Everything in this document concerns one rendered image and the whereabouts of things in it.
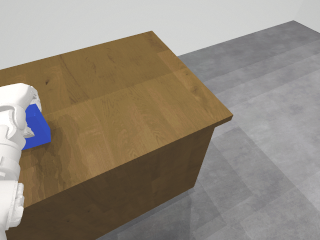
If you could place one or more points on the robot left hand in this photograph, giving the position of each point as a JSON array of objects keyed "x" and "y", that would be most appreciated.
[{"x": 22, "y": 95}]

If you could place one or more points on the robot left upper arm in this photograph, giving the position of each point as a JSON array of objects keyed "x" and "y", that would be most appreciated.
[{"x": 11, "y": 205}]

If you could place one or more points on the left robot forearm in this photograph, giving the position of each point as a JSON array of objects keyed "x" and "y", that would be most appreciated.
[{"x": 12, "y": 128}]

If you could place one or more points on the sponge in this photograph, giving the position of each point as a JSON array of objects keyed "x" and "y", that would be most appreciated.
[{"x": 38, "y": 125}]

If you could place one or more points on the table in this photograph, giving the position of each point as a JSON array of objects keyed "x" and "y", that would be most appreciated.
[{"x": 130, "y": 125}]

